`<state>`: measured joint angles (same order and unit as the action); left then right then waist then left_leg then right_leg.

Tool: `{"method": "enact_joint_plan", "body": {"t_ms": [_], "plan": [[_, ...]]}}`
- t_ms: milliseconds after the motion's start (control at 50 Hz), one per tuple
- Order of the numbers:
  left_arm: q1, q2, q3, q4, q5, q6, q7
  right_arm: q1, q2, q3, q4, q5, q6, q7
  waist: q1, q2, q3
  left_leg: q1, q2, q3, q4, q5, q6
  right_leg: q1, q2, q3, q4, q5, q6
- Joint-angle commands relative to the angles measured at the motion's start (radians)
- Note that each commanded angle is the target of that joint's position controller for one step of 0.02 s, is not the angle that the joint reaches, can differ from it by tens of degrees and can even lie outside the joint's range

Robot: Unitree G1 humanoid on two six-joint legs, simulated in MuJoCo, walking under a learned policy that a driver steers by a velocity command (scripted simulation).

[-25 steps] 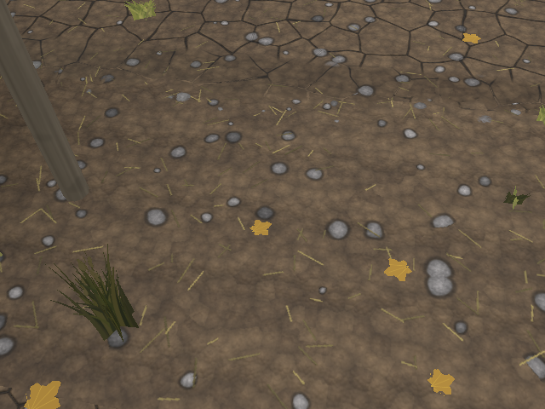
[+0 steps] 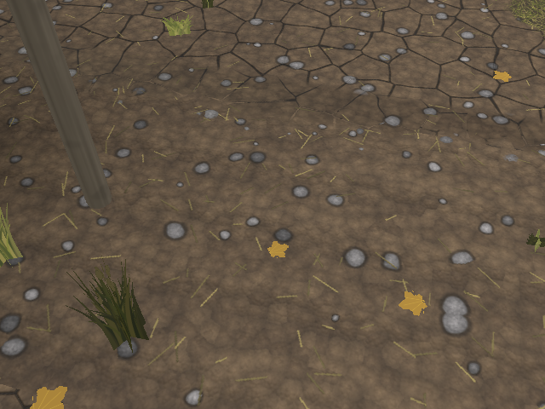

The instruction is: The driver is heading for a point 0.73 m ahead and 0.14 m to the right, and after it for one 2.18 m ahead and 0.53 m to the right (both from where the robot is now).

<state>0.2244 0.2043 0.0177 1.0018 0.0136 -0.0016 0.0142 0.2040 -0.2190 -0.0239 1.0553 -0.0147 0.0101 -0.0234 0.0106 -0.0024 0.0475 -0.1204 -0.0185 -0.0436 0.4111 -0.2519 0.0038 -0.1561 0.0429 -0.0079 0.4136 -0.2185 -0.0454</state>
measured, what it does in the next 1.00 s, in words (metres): walks ahead: right foot, then left foot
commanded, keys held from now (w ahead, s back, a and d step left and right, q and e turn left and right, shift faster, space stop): w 0.86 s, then w+e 0.14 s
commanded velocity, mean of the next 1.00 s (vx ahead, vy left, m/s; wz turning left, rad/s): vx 0.40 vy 0.00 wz -0.01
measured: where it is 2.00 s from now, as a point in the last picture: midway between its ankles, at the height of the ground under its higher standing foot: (336, 286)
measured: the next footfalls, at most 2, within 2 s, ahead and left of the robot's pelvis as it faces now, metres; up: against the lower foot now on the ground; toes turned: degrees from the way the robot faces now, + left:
right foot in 0.30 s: +0.13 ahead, -0.12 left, +0.00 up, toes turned -2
left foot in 0.80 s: +0.48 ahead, +0.03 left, +0.00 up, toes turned +3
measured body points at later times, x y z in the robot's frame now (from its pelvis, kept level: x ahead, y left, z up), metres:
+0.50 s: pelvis +0.14 -0.06 +0.00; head +0.15 -0.08 +0.45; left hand +0.12 +0.19 -0.13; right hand +0.20 -0.31 -0.15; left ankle +0.15 +0.08 -0.67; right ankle +0.09 -0.12 -0.74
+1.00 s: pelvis +0.42 -0.03 +0.00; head +0.44 -0.02 +0.45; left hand +0.47 +0.22 -0.15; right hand +0.43 -0.28 -0.15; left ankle +0.44 +0.02 -0.74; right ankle +0.39 -0.16 -0.66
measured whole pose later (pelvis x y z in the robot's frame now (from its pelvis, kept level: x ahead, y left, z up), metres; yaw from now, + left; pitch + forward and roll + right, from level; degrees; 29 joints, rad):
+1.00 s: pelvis +0.42 -0.03 +0.00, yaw -3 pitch -1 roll +1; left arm 0.26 0.21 0.05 0.98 0.03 -0.05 -0.02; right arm 0.28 -0.22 -0.05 1.04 -0.02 -0.10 0.00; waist 0.01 -0.03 0.06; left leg -0.17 -0.09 0.14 0.35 -0.17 0.12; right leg -0.50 -0.05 0.03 1.15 -0.27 -0.09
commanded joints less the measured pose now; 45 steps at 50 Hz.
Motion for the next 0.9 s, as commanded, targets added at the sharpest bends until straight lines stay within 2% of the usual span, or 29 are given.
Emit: {"method": "enact_joint_plan", "body": {"t_ms": [20, 60, 100, 120, 140, 180, 240, 260, 280, 300, 320, 340, 360, 380, 400, 440, 500, 580, 660, 720, 740, 760, 780, 800, 820, 840, 860, 880, 900], "plan": [[0.026, 0.124, 0.034, -0.019, 0.007, 0.003, -0.003, 0.062, -0.128, -0.027, 0.003, -0.004, -0.005, -0.003, -0.011, 0.05, 0.011, -0.057, 0.065, -0.099, -0.06, -0.267, 0.09, -0.064, -0.06, 0.085, -0.008, -0.281, -0.05], [-0.015, 0.11, 0.034, -0.041, 0.01, 0.004, -0.011, 0.111, -0.146, -0.035, 0.004, -0.003, -0.004, -0.001, -0.042, 0.082, 0.103, -0.077, 0.121, -0.219, -0.121, -0.515, 0.152, -0.237, -0.035, 0.077, 0.077, -0.422, -0.059], [-0.07, 0.055, 0.021, -0.074, 0.021, -0.012, -0.02, 0.194, -0.178, -0.049, 0.032, -0.006, -0.014, -0.004, -0.073, 0.188, 0.146, -0.006, 0.281, -0.445, -0.257, -0.584, 0.239, -0.368, -0.003, -0.042, 0.282, -0.245, -0.041], [-0.107, 0.08, 0.028, -0.089, 0.023, -0.019, -0.021, 0.197, -0.173, -0.051, 0.03, -0.013, -0.021, -0.003, -0.084, 0.165, 0.155, -0.004, 0.324, -0.496, -0.29, -0.531, 0.265, -0.413, -0.034, -0.023, 0.365, -0.223, -0.04], [-0.12, 0.101, 0.036, -0.101, 0.02, -0.027, -0.025, 0.193, -0.179, -0.054, 0.025, -0.018, -0.029, -0.001, -0.078, 0.14, 0.139, 0.021, 0.332, -0.501, -0.296, -0.473, 0.274, -0.449, -0.05, 0.0, 0.423, -0.245, -0.041], [-0.11, 0.107, 0.04, -0.109, 0.015, -0.044, -0.037, 0.164, -0.171, -0.055, 0.02, -0.013, -0.046, 0.002, -0.049, 0.127, 0.115, 0.052, 0.307, -0.42, -0.27, -0.331, 0.252, -0.448, -0.082, 0.012, 0.404, -0.231, -0.039], [-0.072, 0.087, 0.042, -0.106, 0.009, -0.055, -0.048, 0.127, -0.158, -0.056, 0.015, -0.004, -0.06, 0.005, -0.01, 0.136, 0.075, -0.053, 0.226, -0.247, -0.223, -0.132, 0.198, -0.222, -0.051, -0.046, 0.246, -0.145, -0.029], [0.0, 0.072, 0.041, -0.085, 0.004, -0.055, -0.046, 0.097, -0.162, -0.058, 0.01, 0.005, -0.059, 0.007, 0.035, 0.125, 0.06, -0.145, 0.198, -0.192, -0.18, -0.102, 0.177, -0.065, -0.025, -0.079, 0.152, -0.068, -0.027], [0.101, 0.079, 0.05, -0.045, 0.0, -0.055, -0.039, 0.084, -0.161, -0.059, 0.003, 0.009, -0.059, 0.01, 0.075, 0.097, 0.037, -0.236, 0.164, -0.155, -0.107, -0.08, 0.159, 0.104, 0.014, -0.104, 0.088, -0.026, -0.018], [0.217, 0.118, 0.066, -0.006, 0.003, -0.06, -0.027, 0.076, -0.142, -0.053, -0.005, 0.002, -0.066, 0.012, 0.122, 0.025, 0.0, -0.343, 0.115, -0.1, 0.041, -0.043, 0.133, 0.278, -0.005, -0.05, 0.047, -0.064, -0.02], [0.366, 0.217, 0.087, 0.018, 0.024, -0.071, -0.011, 0.052, -0.071, -0.035, -0.04, -0.003, -0.075, 0.02, 0.174, -0.225, -0.065, -0.453, 0.011, 0.037, 0.408, -0.137, 0.086, 0.384, -0.269, 0.313, -0.142, -0.334, -0.058], [0.412, 0.281, 0.094, 0.039, 0.015, -0.063, -0.015, 0.073, -0.069, -0.039, -0.064, -0.002, -0.077, 0.028, 0.133, -0.318, -0.063, -0.6, -0.076, 0.026, 0.612, -0.316, 0.085, 0.346, -0.432, 0.716, -0.312, -0.558, -0.14], [0.279, 0.227, 0.08, 0.008, 0.011, -0.054, -0.014, 0.052, -0.107, -0.048, -0.066, -0.022, -0.071, 0.033, 0.06, -0.164, 0.056, -0.634, 0.017, -0.024, 0.725, -0.25, 0.108, 0.216, -0.434, 0.675, -0.312, -0.637, -0.157], [0.168, 0.172, 0.065, -0.033, 0.006, -0.061, -0.021, 0.03, -0.098, -0.046, -0.063, -0.022, -0.072, 0.046, 0.022, -0.069, 0.113, -0.623, 0.065, -0.021, 0.724, -0.135, 0.114, 0.127, -0.383, 0.556, -0.297, -0.531, -0.145], [0.123, 0.15, 0.057, -0.046, 0.006, -0.071, -0.024, 0.042, -0.068, -0.039, -0.053, -0.014, -0.075, 0.053, -0.004, -0.047, 0.111, -0.58, 0.092, -0.012, 0.69, -0.055, 0.103, 0.091, -0.327, 0.439, -0.302, -0.36, -0.129], [0.14, 0.111, 0.042, -0.034, 0.008, -0.09, -0.019, 0.054, -0.062, -0.038, -0.041, -0.027, -0.068, 0.061, -0.021, -0.066, 0.067, -0.524, 0.105, 0.019, 0.657, 0.034, 0.076, 0.103, -0.261, 0.283, -0.292, -0.048, -0.108], [0.246, 0.1, 0.033, 0.009, 0.004, -0.098, -0.014, -0.005, -0.058, -0.037, -0.062, -0.019, -0.055, 0.063, -0.014, -0.075, 0.03, -0.574, 0.091, 0.067, 0.632, 0.077, 0.05, 0.185, -0.238, 0.174, -0.249, 0.319, -0.114], [0.3, 0.085, 0.019, 0.032, 0.003, -0.099, -0.011, -0.191, -0.036, -0.023, -0.137, -0.017, -0.05, 0.065, 0.014, -0.074, 0.071, -0.606, 0.072, 0.117, 0.46, 0.152, 0.028, 0.17, -0.219, 0.107, -0.26, 0.456, -0.124], [0.325, 0.094, 0.016, 0.052, 0.004, -0.104, -0.003, -0.308, -0.02, -0.006, -0.189, -0.005, -0.055, 0.066, 0.034, -0.089, 0.098, -0.496, 0.033, 0.164, 0.232, 0.221, 0.047, 0.162, -0.221, 0.069, -0.269, 0.545, -0.12], [0.304, 0.108, 0.017, 0.061, 0.005, -0.106, 0.001, -0.274, -0.046, -0.012, -0.201, -0.003, -0.062, 0.052, -0.003, -0.09, 0.069, -0.387, 0.0, 0.17, 0.161, 0.177, 0.099, 0.226, -0.248, 0.05, -0.196, 0.779, -0.115], [0.285, 0.121, 0.021, 0.059, 0.006, -0.106, 0.003, -0.21, -0.063, -0.019, -0.186, -0.003, -0.067, 0.045, -0.033, -0.096, 0.026, -0.313, -0.024, 0.173, 0.155, 0.139, 0.119, 0.254, -0.251, 0.04, -0.118, 0.919, -0.107], [0.27, 0.132, 0.025, 0.058, 0.01, -0.102, 0.004, -0.093, -0.085, -0.031, -0.151, -0.001, -0.073, 0.037, -0.081, -0.098, -0.039, -0.206, -0.051, 0.171, 0.137, 0.106, 0.14, 0.274, -0.245, 0.03, 0.019, 1.012, -0.099], [0.253, 0.135, 0.026, 0.056, 0.006, -0.096, 0.003, 0.067, -0.104, -0.044, -0.102, -0.004, -0.081, 0.028, -0.149, -0.078, -0.116, -0.015, -0.051, 0.166, 0.066, 0.148, 0.162, 0.22, -0.223, 0.01, 0.211, 0.969, -0.086], [0.257, 0.109, 0.017, 0.035, -0.001, -0.095, -0.003, 0.22, -0.166, -0.064, -0.071, -0.028, -0.087, 0.016, -0.196, -0.015, -0.216, 0.224, 0.112, -0.009, 0.05, 0.025, 0.203, 0.033, -0.184, -0.011, 0.479, 0.673, -0.078], [0.377, -0.01, -0.002, 0.016, -0.031, -0.09, -0.016, 0.268, -0.252, -0.086, -0.071, -0.051, -0.083, 0.018, -0.117, 0.208, -0.334, 0.482, 0.421, -0.527, -0.021, -0.077, 0.35, -0.335, 0.003, -0.055, 0.89, -0.15, -0.033], [0.315, 0.106, 0.03, 0.022, -0.01, -0.086, -0.011, 0.2, -0.211, -0.082, -0.074, -0.004, -0.072, 0.032, -0.119, 0.087, -0.308, 0.406, 0.408, -0.671, -0.145, -0.176, 0.358, -0.432, 0.012, 0.069, 0.992, -0.246, -0.054], [0.221, 0.112, 0.036, -0.017, -0.005, -0.088, -0.011, 0.077, -0.163, -0.067, -0.095, 0.009, -0.074, 0.035, -0.07, 0.067, -0.135, 0.248, 0.378, -0.496, -0.178, -0.188, 0.324, -0.478, -0.052, 0.074, 0.96, -0.147, -0.065], [0.177, 0.096, 0.033, -0.023, -0.003, -0.092, -0.013, 0.022, -0.099, -0.052, -0.104, 0.005, -0.085, 0.038, -0.05, 0.011, -0.056, 0.114, 0.341, -0.38, -0.218, -0.093, 0.294, -0.447, -0.086, 0.072, 0.906, -0.091, -0.066], [0.171, 0.078, 0.035, -0.019, 0.001, -0.083, -0.016, 0.012, -0.067, -0.042, -0.097, -0.002, -0.096, 0.034, -0.019, 0.003, -0.016, 0.026, 0.301, -0.285, -0.239, -0.005, 0.256, -0.401, -0.109, 0.076, 0.859, -0.072, -0.063]]}}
